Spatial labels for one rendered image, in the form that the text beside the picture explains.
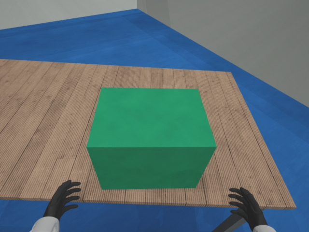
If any table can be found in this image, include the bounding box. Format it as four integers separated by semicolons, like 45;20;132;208
0;59;297;232

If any robot left forearm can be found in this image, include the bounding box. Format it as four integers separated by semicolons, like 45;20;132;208
30;217;59;232

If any carton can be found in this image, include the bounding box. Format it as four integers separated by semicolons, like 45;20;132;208
86;87;217;189

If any robot right hand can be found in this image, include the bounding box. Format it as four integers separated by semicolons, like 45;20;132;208
228;187;268;232

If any robot left hand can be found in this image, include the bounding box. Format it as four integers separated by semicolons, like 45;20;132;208
43;180;81;221

